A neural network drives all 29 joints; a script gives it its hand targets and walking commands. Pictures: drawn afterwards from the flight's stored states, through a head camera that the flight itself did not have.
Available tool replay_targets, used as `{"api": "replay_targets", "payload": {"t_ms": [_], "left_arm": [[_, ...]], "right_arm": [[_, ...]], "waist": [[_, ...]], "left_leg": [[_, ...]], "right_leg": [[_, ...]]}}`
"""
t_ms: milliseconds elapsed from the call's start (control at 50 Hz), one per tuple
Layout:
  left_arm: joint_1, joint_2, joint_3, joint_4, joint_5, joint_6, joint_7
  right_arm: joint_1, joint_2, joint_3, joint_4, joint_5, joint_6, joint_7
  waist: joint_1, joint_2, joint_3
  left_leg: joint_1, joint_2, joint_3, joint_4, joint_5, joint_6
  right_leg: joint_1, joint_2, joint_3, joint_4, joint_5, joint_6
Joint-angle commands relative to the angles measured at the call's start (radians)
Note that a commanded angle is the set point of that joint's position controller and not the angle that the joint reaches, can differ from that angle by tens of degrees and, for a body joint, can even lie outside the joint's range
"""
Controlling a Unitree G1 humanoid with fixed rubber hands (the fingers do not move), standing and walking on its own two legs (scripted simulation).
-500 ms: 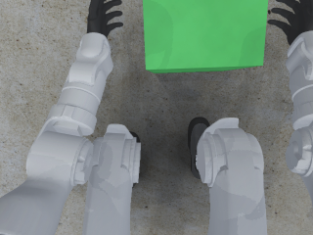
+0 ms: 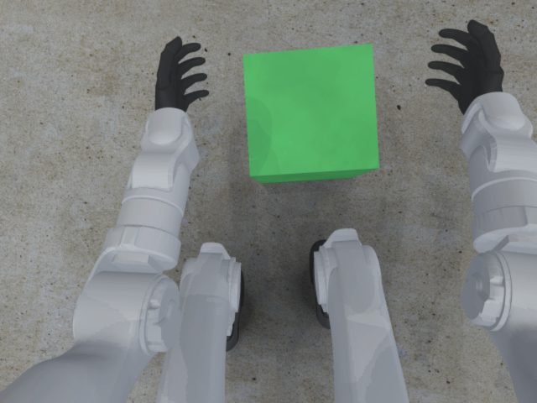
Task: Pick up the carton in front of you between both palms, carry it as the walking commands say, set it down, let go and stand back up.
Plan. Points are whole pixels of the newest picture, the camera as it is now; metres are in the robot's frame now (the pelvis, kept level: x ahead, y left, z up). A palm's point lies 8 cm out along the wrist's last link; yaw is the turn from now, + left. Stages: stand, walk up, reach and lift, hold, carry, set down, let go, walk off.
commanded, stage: set down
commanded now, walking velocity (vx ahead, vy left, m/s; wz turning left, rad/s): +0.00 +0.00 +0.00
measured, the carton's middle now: (305, 127) +0.51 -0.10 -0.36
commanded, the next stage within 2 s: let go in 0.48 s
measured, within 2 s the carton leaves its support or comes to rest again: neither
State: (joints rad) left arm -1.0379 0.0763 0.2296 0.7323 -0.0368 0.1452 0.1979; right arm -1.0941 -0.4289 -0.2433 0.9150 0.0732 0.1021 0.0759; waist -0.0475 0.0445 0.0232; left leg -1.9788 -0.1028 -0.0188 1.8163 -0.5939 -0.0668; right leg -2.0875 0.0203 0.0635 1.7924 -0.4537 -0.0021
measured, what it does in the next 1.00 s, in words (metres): rises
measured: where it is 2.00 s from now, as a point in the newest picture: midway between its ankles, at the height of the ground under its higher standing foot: (277, 310)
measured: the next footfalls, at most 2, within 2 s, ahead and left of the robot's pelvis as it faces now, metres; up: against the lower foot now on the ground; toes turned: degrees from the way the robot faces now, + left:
none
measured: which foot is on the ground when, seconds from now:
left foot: down 0.00-1.00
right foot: down 0.00-1.00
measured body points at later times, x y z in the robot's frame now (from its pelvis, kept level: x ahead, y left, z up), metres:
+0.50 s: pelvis +0.03 -0.01 +0.14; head +0.31 -0.06 +0.48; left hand +0.51 +0.09 +0.03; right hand +0.48 -0.31 +0.03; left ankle +0.09 +0.13 -0.45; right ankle +0.12 -0.12 -0.45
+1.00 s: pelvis +0.09 -0.01 +0.25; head +0.27 -0.04 +0.67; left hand +0.40 +0.16 +0.15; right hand +0.36 -0.29 +0.14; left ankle +0.09 +0.13 -0.45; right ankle +0.12 -0.12 -0.45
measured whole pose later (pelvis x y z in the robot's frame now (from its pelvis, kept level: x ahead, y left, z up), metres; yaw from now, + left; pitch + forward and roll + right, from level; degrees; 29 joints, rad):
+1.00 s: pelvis +0.09 -0.01 +0.25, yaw -5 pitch +26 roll +1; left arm -0.17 0.11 0.11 0.53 0.05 0.03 0.02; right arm -0.20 -0.25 -0.17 0.58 -0.02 0.02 0.09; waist -0.01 0.02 -0.07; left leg -0.85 -0.02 -0.07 0.77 -0.37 -0.03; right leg -0.94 0.04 0.04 0.76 -0.27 -0.02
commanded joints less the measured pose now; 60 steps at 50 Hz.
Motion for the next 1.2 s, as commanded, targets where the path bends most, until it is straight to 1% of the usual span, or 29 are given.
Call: {"api": "replay_targets", "payload": {"t_ms": [0,80,140,260,400,500,580,640,700,760,860,960,1040,1180], "left_arm": [[-0.150,0.053,-0.003,-0.165,0.008,-0.008,0.002],[-0.112,0.048,-0.002,-0.226,0.019,0.009,-0.001],[-0.078,0.039,0.001,-0.240,0.026,0.016,-0.006],[-0.017,0.021,0.011,-0.227,0.042,0.010,-0.019],[0.035,0.008,0.017,-0.226,0.060,-0.007,-0.034],[0.084,-0.001,0.021,-0.196,0.083,-0.020,-0.048],[0.219,0.014,0.011,-0.208,0.123,-0.023,-0.063],[0.350,0.031,-0.018,-0.246,0.144,-0.026,-0.080],[0.456,0.045,-0.053,-0.297,0.141,-0.041,-0.101],[0.539,0.061,-0.077,-0.324,0.120,-0.063,-0.123],[0.723,0.087,-0.092,-0.300,0.098,-0.106,-0.161],[0.914,0.120,-0.103,-0.283,0.083,-0.142,-0.188],[1.037,0.140,-0.124,-0.306,0.066,-0.166,-0.206],[1.201,0.180,-0.148,-0.364,0.048,-0.181,-0.236]], "right_arm": [[-0.184,-0.153,-0.040,-0.154,-0.011,-0.006,0.006],[-0.158,-0.144,-0.053,-0.199,-0.018,0.014,0.022],[-0.137,-0.131,-0.054,-0.204,-0.022,0.024,0.034],[-0.092,-0.106,-0.062,-0.180,-0.040,0.017,0.049],[-0.048,-0.094,-0.085,-0.177,-0.073,-0.004,0.057],[0.003,-0.062,-0.092,-0.151,-0.104,-0.017,0.061],[0.143,-0.043,-0.087,-0.190,-0.149,-0.015,0.054],[0.282,-0.023,-0.070,-0.262,-0.170,-0.014,0.046],[0.398,0.002,-0.043,-0.345,-0.158,-0.025,0.037],[0.489,0.025,-0.016,-0.399,-0.131,-0.044,0.031],[0.694,0.075,0.028,-0.406,-0.101,-0.080,0.020],[0.907,0.099,0.070,-0.426,-0.084,-0.112,0.003],[1.058,0.112,0.099,-0.466,-0.073,-0.134,-0.012],[1.254,0.120,0.145,-0.543,-0.064,-0.141,-0.021]], "waist": [[-0.050,-0.116,-1.085],[-0.041,-0.112,-1.116],[-0.032,-0.113,-1.099],[-0.020,-0.119,-1.045],[-0.017,-0.109,-1.021],[-0.013,-0.104,-0.964],[-0.010,-0.108,-1.013],[-0.007,-0.107,-1.012],[-0.003,-0.111,-0.951],[0.000,-0.112,-0.859],[0.016,-0.105,-0.726],[0.030,-0.101,-0.611],[0.032,-0.084,-0.509],[0.043,-0.045,-0.301]], "left_leg": [[0.296,-0.045,0.142,-0.229,0.157,-0.011],[0.342,-0.044,0.143,-0.300,0.181,-0.013],[0.367,-0.041,0.140,-0.360,0.187,-0.014],[0.426,-0.032,0.127,-0.483,0.206,-0.017],[0.542,-0.019,0.107,-0.628,0.266,-0.021],[0.599,-0.009,0.091,-0.720,0.291,-0.022],[0.693,-0.004,0.086,-0.793,0.333,-0.016],[0.771,0.001,0.082,-0.853,0.351,-0.008],[0.832,0.009,0.076,-0.910,0.364,0.003],[0.888,0.018,0.067,-0.969,0.371,0.012],[0.989,0.031,0.051,-1.053,0.408,0.021],[1.149,0.039,0.034,-1.143,0.473,0.030],[1.317,0.047,0.018,-1.225,0.531,0.033],[1.608,0.060,-0.005,-1.382,0.599,0.038]], "right_leg": [[0.921,0.027,-0.099,-0.217,0.318,0.020],[1.000,0.036,-0.099,-0.281,0.358,0.021],[1.038,0.037,-0.096,-0.336,0.368,0.024],[1.104,0.035,-0.088,-0.454,0.384,0.027],[1.223,0.034,-0.077,-0.587,0.445,0.021],[1.282,0.028,-0.065,-0.672,0.469,0.017],[1.433,0.026,-0.059,-0.740,0.527,0.013],[1.549,0.023,-0.053,-0.798,0.563,0.011],[1.640,0.020,-0.040,-0.858,0.594,0.009],[1.702,0.013,-0.022,-0.912,0.615,0.009],[1.789,-0.002,0.001,-0.980,0.669,0.006],[1.862,-0.006,0.001,-1.064,0.704,0.012],[1.905,0.000,-0.010,-1.147,0.694,0.016],[2.004,0.020,-0.040,-1.309,0.604,0.020]]}}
